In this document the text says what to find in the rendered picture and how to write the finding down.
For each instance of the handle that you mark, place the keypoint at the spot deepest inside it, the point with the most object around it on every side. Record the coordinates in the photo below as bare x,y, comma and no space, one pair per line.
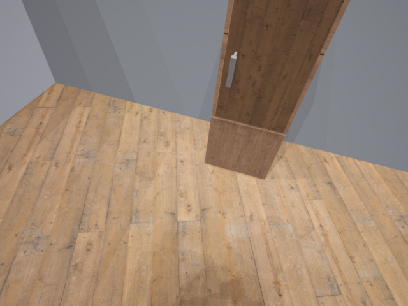
231,69

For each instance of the cupboard door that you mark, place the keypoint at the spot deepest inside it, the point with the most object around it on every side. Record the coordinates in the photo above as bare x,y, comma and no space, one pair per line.
277,44

